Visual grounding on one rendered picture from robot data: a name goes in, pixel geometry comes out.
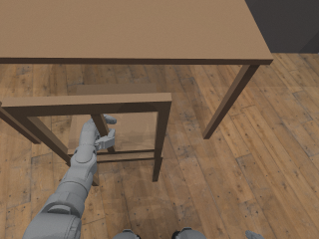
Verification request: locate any left robot shin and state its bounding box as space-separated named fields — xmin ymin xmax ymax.
xmin=123 ymin=229 xmax=135 ymax=234

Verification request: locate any table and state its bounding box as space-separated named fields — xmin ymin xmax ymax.
xmin=0 ymin=0 xmax=274 ymax=144

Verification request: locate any right robot shin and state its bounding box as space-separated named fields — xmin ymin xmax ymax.
xmin=179 ymin=227 xmax=192 ymax=234

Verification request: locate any left robot hand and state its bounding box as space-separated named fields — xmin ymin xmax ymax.
xmin=79 ymin=114 xmax=117 ymax=151

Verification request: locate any robot shin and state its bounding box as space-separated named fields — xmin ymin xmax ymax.
xmin=179 ymin=227 xmax=192 ymax=234
xmin=123 ymin=229 xmax=135 ymax=234

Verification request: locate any robot left upper arm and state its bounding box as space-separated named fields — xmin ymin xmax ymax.
xmin=25 ymin=212 xmax=82 ymax=239

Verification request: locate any robot left forearm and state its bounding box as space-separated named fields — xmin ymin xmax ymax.
xmin=22 ymin=144 xmax=98 ymax=239

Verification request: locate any chair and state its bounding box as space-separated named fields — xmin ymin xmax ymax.
xmin=1 ymin=83 xmax=172 ymax=186

